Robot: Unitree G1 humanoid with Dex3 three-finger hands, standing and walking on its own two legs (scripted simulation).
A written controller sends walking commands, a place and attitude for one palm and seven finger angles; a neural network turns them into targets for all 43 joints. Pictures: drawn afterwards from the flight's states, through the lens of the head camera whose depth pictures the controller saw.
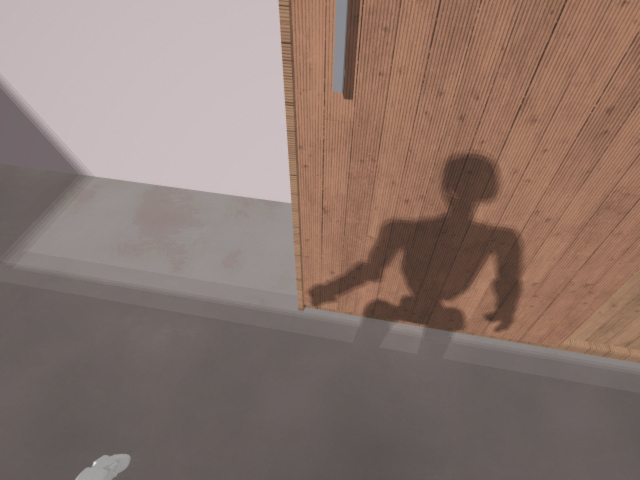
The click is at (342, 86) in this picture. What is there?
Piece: wardrobe's sliding door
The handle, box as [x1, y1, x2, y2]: [333, 0, 347, 92]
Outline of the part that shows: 347,0 336,0 333,91 339,92 342,91 344,76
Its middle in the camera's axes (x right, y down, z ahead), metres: +0.04 -0.37 +0.63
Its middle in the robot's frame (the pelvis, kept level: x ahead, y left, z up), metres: +0.76 +0.00 +0.25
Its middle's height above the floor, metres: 1.02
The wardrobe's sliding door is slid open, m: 0.00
